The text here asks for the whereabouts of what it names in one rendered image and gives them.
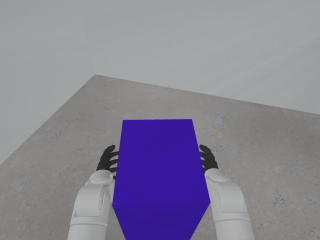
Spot left robot forearm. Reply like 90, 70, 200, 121
67, 169, 115, 240

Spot robot right hand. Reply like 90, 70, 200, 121
199, 144, 219, 174

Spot carton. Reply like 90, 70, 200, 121
112, 119, 211, 240

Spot robot left hand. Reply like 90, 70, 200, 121
96, 145, 119, 180

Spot right robot forearm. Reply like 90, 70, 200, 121
204, 168, 255, 240

